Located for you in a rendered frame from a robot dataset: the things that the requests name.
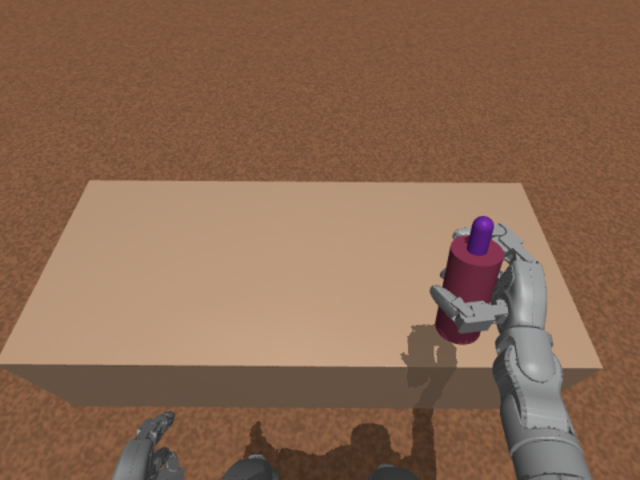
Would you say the right robot hand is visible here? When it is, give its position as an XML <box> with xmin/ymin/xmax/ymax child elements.
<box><xmin>430</xmin><ymin>222</ymin><xmax>547</xmax><ymax>334</ymax></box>

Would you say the right robot arm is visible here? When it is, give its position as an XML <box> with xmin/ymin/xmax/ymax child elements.
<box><xmin>492</xmin><ymin>326</ymin><xmax>593</xmax><ymax>480</ymax></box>

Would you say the bottle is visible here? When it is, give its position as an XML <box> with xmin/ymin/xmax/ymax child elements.
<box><xmin>435</xmin><ymin>216</ymin><xmax>504</xmax><ymax>345</ymax></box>

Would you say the left robot hand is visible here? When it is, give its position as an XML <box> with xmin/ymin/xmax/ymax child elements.
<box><xmin>112</xmin><ymin>411</ymin><xmax>185</xmax><ymax>480</ymax></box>

